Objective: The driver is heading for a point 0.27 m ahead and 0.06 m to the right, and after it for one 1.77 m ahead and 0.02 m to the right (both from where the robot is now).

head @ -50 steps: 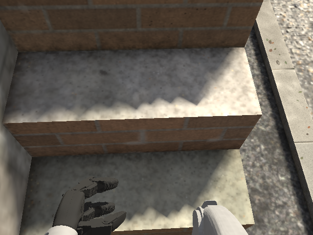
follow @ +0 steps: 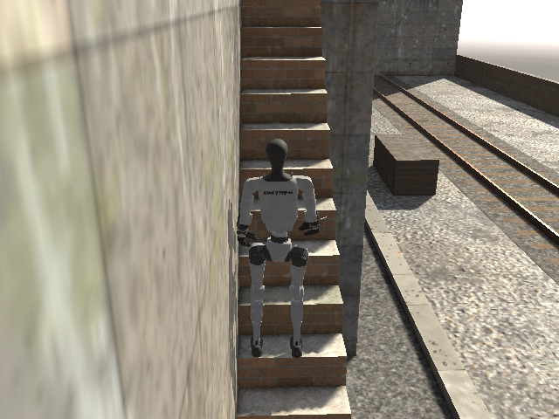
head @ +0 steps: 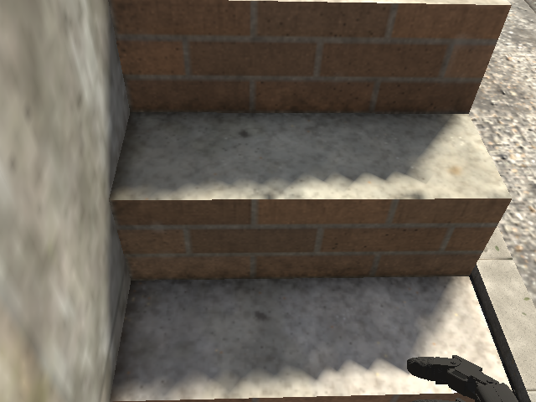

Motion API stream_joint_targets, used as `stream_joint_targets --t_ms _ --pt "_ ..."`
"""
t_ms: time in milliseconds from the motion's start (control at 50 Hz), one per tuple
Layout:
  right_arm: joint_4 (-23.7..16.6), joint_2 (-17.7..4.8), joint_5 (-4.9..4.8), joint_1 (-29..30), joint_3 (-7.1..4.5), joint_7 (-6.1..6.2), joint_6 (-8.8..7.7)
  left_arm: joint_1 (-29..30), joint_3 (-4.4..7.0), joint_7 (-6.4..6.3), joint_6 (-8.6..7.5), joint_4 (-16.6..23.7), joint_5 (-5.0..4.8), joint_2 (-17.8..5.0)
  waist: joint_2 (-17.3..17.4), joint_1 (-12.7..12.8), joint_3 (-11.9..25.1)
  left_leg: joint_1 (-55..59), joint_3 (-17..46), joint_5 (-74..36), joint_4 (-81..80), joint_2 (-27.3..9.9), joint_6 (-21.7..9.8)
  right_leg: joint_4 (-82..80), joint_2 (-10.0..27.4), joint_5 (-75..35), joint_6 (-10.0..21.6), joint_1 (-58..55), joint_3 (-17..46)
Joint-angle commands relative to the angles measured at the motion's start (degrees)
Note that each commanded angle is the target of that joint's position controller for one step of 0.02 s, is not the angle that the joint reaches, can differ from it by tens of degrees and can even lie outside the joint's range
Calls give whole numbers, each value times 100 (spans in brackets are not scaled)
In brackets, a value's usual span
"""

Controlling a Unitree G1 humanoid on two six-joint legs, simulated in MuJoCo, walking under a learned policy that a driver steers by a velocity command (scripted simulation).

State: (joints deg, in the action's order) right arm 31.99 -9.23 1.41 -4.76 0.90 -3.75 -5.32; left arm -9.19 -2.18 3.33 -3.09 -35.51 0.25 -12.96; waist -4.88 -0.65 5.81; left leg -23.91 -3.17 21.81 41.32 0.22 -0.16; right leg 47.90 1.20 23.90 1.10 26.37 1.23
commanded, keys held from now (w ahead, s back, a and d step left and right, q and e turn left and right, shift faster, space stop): w+e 0.56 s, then w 0.08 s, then w+q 0.36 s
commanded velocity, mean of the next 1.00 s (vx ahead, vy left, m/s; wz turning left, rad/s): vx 0.35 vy -0.01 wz -0.29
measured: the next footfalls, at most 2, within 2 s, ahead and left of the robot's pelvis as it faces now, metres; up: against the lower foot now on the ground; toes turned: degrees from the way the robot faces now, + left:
left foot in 1.02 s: +0.18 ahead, +0.07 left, +0.22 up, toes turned -12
right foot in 1.50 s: +0.25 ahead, -0.16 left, +0.22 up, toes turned +0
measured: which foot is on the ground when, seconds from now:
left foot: down 0.00-0.30, up 0.32-1.00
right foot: down 0.00-1.00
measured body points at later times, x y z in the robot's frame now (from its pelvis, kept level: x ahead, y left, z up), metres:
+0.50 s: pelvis -0.02 -0.05 +0.02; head +0.00 -0.08 +0.47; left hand +0.12 +0.18 -0.08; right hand +0.11 -0.29 -0.07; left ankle -0.03 +0.13 -0.43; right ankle -0.02 -0.09 -0.71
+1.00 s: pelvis +0.07 -0.01 +0.07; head +0.11 -0.06 +0.51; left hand +0.14 +0.22 -0.06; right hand +0.26 -0.25 +0.00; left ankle +0.16 +0.08 -0.48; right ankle -0.01 -0.09 -0.70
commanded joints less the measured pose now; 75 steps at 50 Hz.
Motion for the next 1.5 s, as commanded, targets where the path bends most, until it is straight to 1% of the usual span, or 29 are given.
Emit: stream_joint_targets --t_ms 20,140,180,300,320,340,380,420,460,520,740,760,780,800,880,920,960,980,1020,1040,1060,1080,1120,1140,1240,1340,1400,1460,1500 --pt "-395 -480 -9 -108 -139 22 -16 458 56 60 -90 827 115 -126 606 -13 453 1493 1048 -2093 -645 -887 -730 -823 225 -1338 295 654 881" --pt "-639 -257 109 -260 -130 120 -157 737 279 18 -42 949 45 -505 -2 -150 46 1065 284 -376 -470 -322 -290 -1662 351 -391 794 434 2157" --pt "-428 -1210 -419 63 -401 787 396 -123 666 -101 264 441 69 -755 543 301 -123 924 474 -3600 -113 -1294 -214 -610 -323 -2743 215 -14 285" --pt "-486 -813 -488 491 -371 805 660 -338 858 -120 477 96 171 -735 218 415 191 -107 -294 -1012 1227 -929 56 -1420 144 -3081 342 -764 1113" --pt "-34 -137 734 -1545 -101 80 537 -922 728 -90 325 211 81 -1252 -414 414 1283 -1364 425 1062 3013 -98 216 -3530 1102 3530 2211 -1257 5534" --pt "-393 -299 638 -861 -269 -109 406 -311 850 -194 225 556 -242 -1463 -475 290 -293 -2916 1645 141 5662 324 286 -3908 1537 3597 2241 -852 6815" --pt "-564 -650 407 24 -291 -67 88 -402 739 -92 189 404 -148 -1478 489 486 -162 -4919 2115 -446 7925 663 290 -3041 1308 2103 1378 -1931 5313" --pt "-855 -400 577 296 -59 69 -16 -425 377 -89 102 388 52 -919 897 243 37 -4581 1333 -548 7399 325 115 -2455 788 674 1229 -1872 3556" --pt "-828 -281 570 -40 76 55 133 -615 142 -136 78 337 212 -619 11 105 71 -4216 889 -443 7430 338 194 -2511 378 265 1339 -1502 3042" --pt "-822 -560 242 -200 39 197 180 -1095 255 -198 -124 221 250 -958 -245 239 -341 -4068 678 -470 7347 377 320 -2293 114 -796 1252 -1221 2609" --pt "-838 -606 217 -73 119 -37 295 -1700 159 56 -158 -312 254 -1319 -158 411 -186 -5882 301 284 9043 442 258 -1876 1036 -3463 1598 -2077 3191" --pt "-784 575 -313 916 334 511 386 -2476 561 -206 -43 -998 249 -1081 200 640 -433 -5944 -354 49 8385 357 -12 -2033 729 -3161 374 -2621 2549" --pt "-1080 684 -312 1165 453 671 446 -2554 596 -221 -21 -882 295 -1229 176 660 -570 -5606 -474 305 7571 280 -14 -2290 613 -3046 175 -2291 2414" --pt "-1346 -345 269 671 308 126 326 -2067 256 -35 -104 -447 312 -1352 -615 635 -536 -6055 -84 1184 8243 409 82 -2246 908 -3193 1634 -2061 3182" --pt "-1220 -628 270 419 174 31 455 -2432 267 364 117 -1012 418 -1529 92 297 -355 -7263 273 2021 8618 396 -161 -2391 1793 -4989 1981 -3091 3016" --pt "-1616 -197 491 1375 449 -280 747 -1636 139 383 178 -908 378 -1553 -4 -77 -613 -4091 -863 2970 5489 446 -184 -4018 1255 -3487 1696 -297 1813" --pt "-1721 -495 215 827 392 -508 1018 -1358 366 440 306 -1130 833 -2500 -1081 -876 132 -1933 -703 1809 5111 956 56 -4090 1421 -7750 1918 353 1633" --pt "-1169 -901 174 184 269 -609 954 -990 505 432 315 -1057 702 -2673 -970 -956 854 -1655 -1056 1896 4357 1307 212 -3347 1513 -10434 2125 -930 1230" --pt "-577 -791 288 -991 235 -450 1074 -1179 528 450 460 -1217 909 -2325 -659 -1076 1213 -1971 -530 1096 1138 1340 -37 -1404 1438 -13249 1955 -3467 817" --pt "-112 -892 353 -1647 133 -321 1170 -1604 442 406 496 -1384 979 -1881 -180 -872 1655 -704 183 -231 984 1223 -348 -527 1181 -12041 1740 -2516 479" --pt "314 -1324 330 -2381 -58 -167 1176 -2020 238 392 560 -1537 1177 -1327 1790 -1020 1812 1239 3372 -1558 885 -252 -1854 1988 55 -5502 629 723 619" --pt "131 -1120 468 -2966 -128 -169 1027 -1539 343 366 506 -1542 683 -1317 2046 -1358 1810 1413 3825 -2193 435 -578 -2209 4535 -581 -3319 276 1496 1693" --pt "295 -868 261 -1608 -136 -260 877 -963 313 116 457 -715 239 -1033 888 -142 448 938 2732 -1016 900 -386 -1401 5958 -664 -2759 216 3608 1871" --pt "253 -571 211 -1362 -86 -195 777 -652 283 -12 247 -554 261 -1115 299 -343 337 662 2489 -1290 817 -385 -1445 5801 -525 -2466 125 3421 1541" --pt "845 -523 178 -1381 1 -118 312 53 1 -242 129 -49 281 -695 439 -192 -75 -856 2741 203 -165 -158 -1433 6659 -374 -795 103 3890 1166" --pt "1101 -999 -50 -1950 -170 -251 -127 1012 312 -271 253 34 197 -1400 1192 -392 -176 -1959 2900 213 -723 -235 -1296 5067 54 -738 -365 2849 186" --pt "1346 -819 -220 -2187 -255 -258 -222 1523 222 -262 425 356 271 -856 1036 -430 -237 -1788 2754 -185 -1183 -256 -1089 2477 183 -100 -513 1965 -709" --pt "1379 -1319 155 -1950 -486 -299 -194 1429 216 -374 564 605 356 -590 1498 -82 -2 -1225 3512 -3615 -1066 -743 -1388 516 -54 328 -476 195 -466" --pt "835 -1257 411 -520 -467 -736 -85 -1903 545 -354 503 -594 144 -651 896 1325 521 -711 2616 -7142 1119 120 -1541 -1783 -465 -1258 -224 -2294 -594"
Keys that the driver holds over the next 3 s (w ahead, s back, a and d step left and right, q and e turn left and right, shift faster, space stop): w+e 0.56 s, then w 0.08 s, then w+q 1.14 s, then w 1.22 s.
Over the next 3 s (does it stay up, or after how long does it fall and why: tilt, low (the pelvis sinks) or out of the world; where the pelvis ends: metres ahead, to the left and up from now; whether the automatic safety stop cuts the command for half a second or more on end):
stays up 0.44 -0.11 0.45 its command is cut before an obstacle after 1.9 s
